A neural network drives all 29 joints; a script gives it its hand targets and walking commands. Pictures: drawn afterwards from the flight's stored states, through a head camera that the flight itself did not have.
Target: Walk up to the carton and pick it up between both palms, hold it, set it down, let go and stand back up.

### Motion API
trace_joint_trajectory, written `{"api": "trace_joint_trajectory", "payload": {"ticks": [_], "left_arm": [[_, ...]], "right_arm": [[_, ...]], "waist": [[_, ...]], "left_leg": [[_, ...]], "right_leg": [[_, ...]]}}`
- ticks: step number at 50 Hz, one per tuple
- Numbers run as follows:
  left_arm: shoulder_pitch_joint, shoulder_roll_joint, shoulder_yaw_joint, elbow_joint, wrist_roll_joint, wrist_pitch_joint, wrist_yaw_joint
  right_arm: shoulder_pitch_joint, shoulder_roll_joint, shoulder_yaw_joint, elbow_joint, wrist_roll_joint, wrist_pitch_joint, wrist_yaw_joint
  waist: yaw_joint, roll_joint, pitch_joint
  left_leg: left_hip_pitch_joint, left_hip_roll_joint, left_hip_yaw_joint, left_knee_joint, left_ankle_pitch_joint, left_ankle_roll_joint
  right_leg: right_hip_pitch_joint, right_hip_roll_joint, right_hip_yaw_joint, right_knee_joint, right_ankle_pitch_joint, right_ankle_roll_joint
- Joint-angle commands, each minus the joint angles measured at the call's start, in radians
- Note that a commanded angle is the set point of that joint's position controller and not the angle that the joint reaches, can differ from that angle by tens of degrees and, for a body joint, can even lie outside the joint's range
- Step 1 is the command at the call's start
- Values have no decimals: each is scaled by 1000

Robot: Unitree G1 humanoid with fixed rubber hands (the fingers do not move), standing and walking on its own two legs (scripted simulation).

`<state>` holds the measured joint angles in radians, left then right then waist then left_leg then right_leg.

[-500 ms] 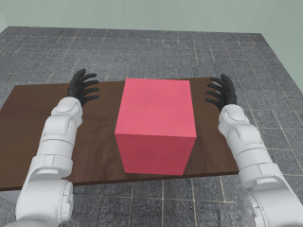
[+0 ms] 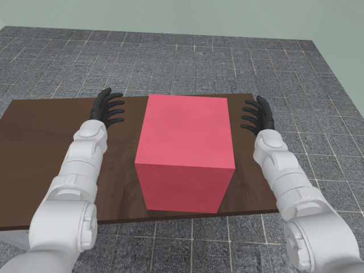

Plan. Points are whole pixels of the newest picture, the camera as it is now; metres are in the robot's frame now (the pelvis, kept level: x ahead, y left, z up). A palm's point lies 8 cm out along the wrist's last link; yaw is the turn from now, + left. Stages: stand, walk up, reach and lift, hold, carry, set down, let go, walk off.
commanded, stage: reach and lift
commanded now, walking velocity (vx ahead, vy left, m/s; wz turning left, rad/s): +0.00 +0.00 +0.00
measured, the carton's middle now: (184, 156) +0.41 +0.02 -0.03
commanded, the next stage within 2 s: none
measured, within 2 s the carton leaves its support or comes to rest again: neither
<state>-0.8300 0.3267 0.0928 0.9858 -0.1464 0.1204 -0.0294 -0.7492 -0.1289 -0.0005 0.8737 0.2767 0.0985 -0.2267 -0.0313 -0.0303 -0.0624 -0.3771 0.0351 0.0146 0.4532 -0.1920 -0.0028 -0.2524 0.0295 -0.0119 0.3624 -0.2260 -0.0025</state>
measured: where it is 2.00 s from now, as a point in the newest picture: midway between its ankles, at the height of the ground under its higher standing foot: outside the picture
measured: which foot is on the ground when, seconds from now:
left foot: down 0.00-1.00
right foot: down 0.00-1.00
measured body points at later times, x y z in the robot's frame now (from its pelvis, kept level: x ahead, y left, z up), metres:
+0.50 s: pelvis -0.02 +0.01 -0.03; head +0.06 +0.04 +0.41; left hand +0.43 +0.21 +0.01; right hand +0.41 -0.16 +0.01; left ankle +0.02 +0.12 -0.74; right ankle -0.03 -0.12 -0.74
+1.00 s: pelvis -0.03 +0.02 -0.03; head +0.06 +0.05 +0.41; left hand +0.43 +0.17 +0.00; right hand +0.40 -0.13 +0.01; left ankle +0.02 +0.12 -0.74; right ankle -0.03 -0.12 -0.74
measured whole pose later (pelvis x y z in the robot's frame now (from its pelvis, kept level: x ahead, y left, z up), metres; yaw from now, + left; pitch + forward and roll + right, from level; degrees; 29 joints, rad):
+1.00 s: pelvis -0.03 +0.02 -0.03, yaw -1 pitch +20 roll -3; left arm -0.93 0.13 0.19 1.32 0.03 -0.33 0.06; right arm -0.84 0.01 -0.34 1.18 -0.07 -0.30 -0.16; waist -0.03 0.00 -0.18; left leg -0.84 0.03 0.00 0.73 -0.25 0.02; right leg -0.72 0.03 -0.03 0.66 -0.30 0.02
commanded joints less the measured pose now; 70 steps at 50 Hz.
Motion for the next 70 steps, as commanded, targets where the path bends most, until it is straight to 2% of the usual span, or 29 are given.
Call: {"api": "trace_joint_trajectory", "payload": {"ticks": [1, 5, 9, 13, 18, 20, 23, 27, 32, 38, 43, 47, 48, 49, 51, 53, 55, 59, 64, 70], "left_arm": [[-523, 173, 31, -195, 1, -145, 3], [-566, 167, 18, -149, -19, -271, 18], [-577, 154, 3, -44, -28, -384, 22], [-582, 140, -12, 80, -31, -452, 21], [-578, 118, -37, 230, -33, -509, 22], [-575, 108, -50, 256, -34, -526, 23], [-578, 99, -65, 235, -38, -537, 25], [-601, 99, -74, 156, -49, -521, 33], [-630, 74, -91, 141, -65, -515, 51], [-644, 15, -97, 150, -59, -516, 63], [-650, -57, -44, 168, 15, -522, 62], [-649, -125, 60, 130, 158, -507, 59], [-648, -173, 91, 110, 209, -500, 54], [-663, -337, 76, 118, 268, -500, 29], [-679, -653, 50, 236, 385, -520, -44], [-628, -753, 48, 331, 434, -556, -69], [-603, -745, 85, 352, 460, -577, -68], [-586, -721, 121, 347, 481, -588, -59], [-576, -725, 132, 332, 485, -588, -55], [-550, -741, 142, 306, 504, -582, -53]], "right_arm": [[-461, -131, -58, -211, -55, -122, 4], [-485, -114, -88, -209, -110, -207, 17], [-491, -103, -93, -122, -135, -288, 33], [-497, -107, -84, 5, -121, -353, 45], [-509, -119, -59, 158, -69, -416, 58], [-507, -125, -48, 194, -47, -440, 62], [-507, -137, -38, 194, -20, -464, 65], [-528, -151, -40, 122, -11, -453, 71], [-553, -149, -66, 93, -37, -425, 82], [-577, -111, -95, 109, -78, -410, 86], [-592, -37, -161, 137, -169, -417, 83], [-573, 53, -264, 138, -309, -451, 76], [-572, 123, -284, 134, -361, -460, 83], [-598, 330, -285, 116, -450, -467, 111], [-624, 668, -320, 143, -644, -482, 200], [-598, 759, -308, 185, -703, -499, 254], [-569, 768, -327, 204, -752, -509, 269], [-524, 768, -359, 222, -811, -523, 276], [-500, 779, -372, 227, -835, -533, 275], [-481, 795, -373, 222, -846, -545, 273]], "waist": [[8, 134, -647], [3, 147, -787], [-8, 133, -865], [-17, 119, -882], [-17, 114, -862], [-20, 122, -864], [-20, 142, -890], [-8, 163, -923], [1, 174, -935], [-1, 159, -940], [-10, 128, -915], [-14, 117, -898], [-3, 115, -883], [4, 130, -865], [9, 146, -830], [15, 155, -818], [18, 148, -776], [22, 130, -695], [18, 102, -661], [24, 100, -653]], "left_leg": [[402, -36, 14, 73, 519, -74], [342, -33, 9, 119, 530, -78], [274, -30, -2, 164, 541, -74], [219, -28, -7, 205, 538, -73], [158, -23, -10, 251, 509, -75], [155, -23, -11, 269, 508, -80], [178, -22, -9, 286, 519, -91], [212, -17, -5, 280, 506, -100], [206, -6, -8, 283, 433, -95], [197, 3, -19, 301, 417, -87], [172, 6, -20, 298, 407, -76], [170, -4, 0, 273, 423, -69], [181, -7, 8, 263, 427, -63], [202, -4, 15, 247, 430, -60], [246, -5, 35, 227, 431, -74], [265, 5, 39, 223, 457, -79], [246, 7, 42, 197, 469, -77], [238, 8, 50, 147, 461, -74], [251, 10, 58, 109, 454, -72], [269, 8, 62, 85, 482, -72]], "right_leg": [[5, 20, -31, 14, 477, 44], [-34, 12, -27, 72, 537, 48], [-53, 4, -23, 132, 589, 57], [-96, -2, -23, 173, 584, 62], [-195, -5, -30, 212, 503, 55], [-236, -3, -35, 223, 477, 51], [-278, 6, -44, 228, 448, 45], [-311, 16, -52, 219, 375, 31], [-382, 15, -60, 233, 256, 12], [-427, 13, -62, 248, 210, 6], [-408, 6, -56, 241, 207, 8], [-324, 8, -57, 216, 262, 20], [-303, 8, -63, 207, 263, 24], [-285, 6, -75, 187, 278, 24], [-258, 3, -78, 163, 282, 2], [-203, 0, -70, 170, 314, -20], [-170, -3, -73, 157, 325, -17], [-141, -7, -72, 112, 287, -12], [-111, -9, -69, 73, 274, -8], [-76, -11, -69, 44, 301, -5]]}}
